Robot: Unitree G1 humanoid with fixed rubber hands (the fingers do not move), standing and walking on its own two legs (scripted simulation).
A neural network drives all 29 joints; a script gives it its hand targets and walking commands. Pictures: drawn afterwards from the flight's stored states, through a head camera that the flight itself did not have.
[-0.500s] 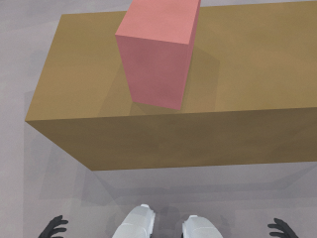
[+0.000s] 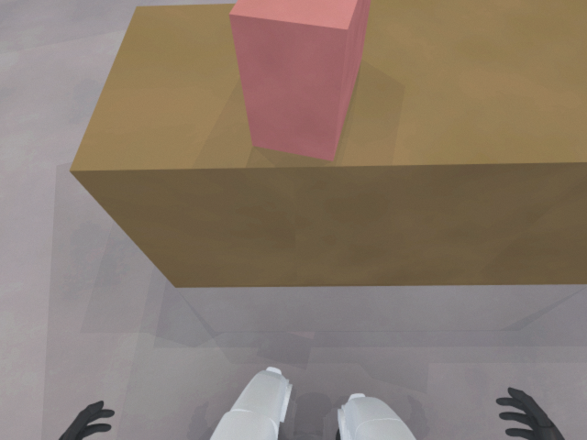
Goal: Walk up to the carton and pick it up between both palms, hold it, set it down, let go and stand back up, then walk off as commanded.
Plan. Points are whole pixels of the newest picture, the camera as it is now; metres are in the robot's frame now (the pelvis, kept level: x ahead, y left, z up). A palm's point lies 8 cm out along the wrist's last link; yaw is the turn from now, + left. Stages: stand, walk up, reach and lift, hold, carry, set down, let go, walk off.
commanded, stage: walk off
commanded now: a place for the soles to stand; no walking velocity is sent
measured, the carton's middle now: (313, 42) +0.76 -0.03 +0.06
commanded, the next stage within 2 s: stand in 1.84 s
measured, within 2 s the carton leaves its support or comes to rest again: neither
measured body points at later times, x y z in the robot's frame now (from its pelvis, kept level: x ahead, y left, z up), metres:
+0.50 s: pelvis -0.13 +0.02 +0.00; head -0.04 +0.03 +0.43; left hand -0.01 +0.36 -0.12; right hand -0.01 -0.28 -0.11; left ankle -0.03 +0.14 -0.69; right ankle -0.17 -0.10 -0.68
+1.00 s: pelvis -0.27 +0.03 +0.00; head -0.21 +0.05 +0.45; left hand -0.15 +0.36 -0.12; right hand -0.19 -0.29 -0.09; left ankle -0.18 +0.14 -0.69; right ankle -0.28 -0.11 -0.64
